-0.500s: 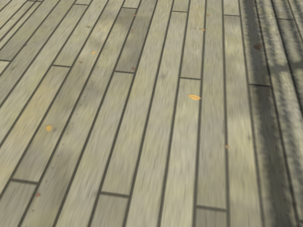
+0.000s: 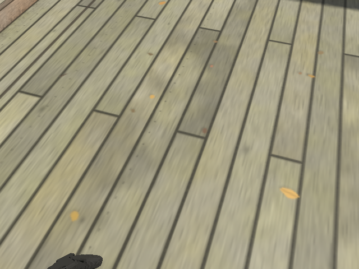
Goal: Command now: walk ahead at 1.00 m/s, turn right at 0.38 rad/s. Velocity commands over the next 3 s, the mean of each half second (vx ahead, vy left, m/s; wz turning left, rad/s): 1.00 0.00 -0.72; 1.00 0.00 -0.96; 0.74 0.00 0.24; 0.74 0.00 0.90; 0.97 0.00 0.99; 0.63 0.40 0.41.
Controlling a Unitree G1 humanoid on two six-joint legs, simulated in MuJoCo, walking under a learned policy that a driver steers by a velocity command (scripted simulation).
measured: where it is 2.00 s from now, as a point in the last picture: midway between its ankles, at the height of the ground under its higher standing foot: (328, 90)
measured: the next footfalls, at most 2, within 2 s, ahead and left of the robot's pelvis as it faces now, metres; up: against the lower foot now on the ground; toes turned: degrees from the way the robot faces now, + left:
right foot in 0.14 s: +0.35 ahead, -0.11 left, +0.00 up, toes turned -9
left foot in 0.56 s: +0.82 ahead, -0.05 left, +0.00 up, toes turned -31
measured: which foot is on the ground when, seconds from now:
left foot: down 0.00-0.12, up 0.14-0.54, down 0.56-1.00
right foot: up 0.00-0.12, down 0.14-0.58, up 0.60-1.00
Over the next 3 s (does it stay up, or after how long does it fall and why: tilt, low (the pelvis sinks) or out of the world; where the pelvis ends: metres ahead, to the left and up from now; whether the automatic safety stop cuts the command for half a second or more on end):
stays up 2.08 -0.81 0.00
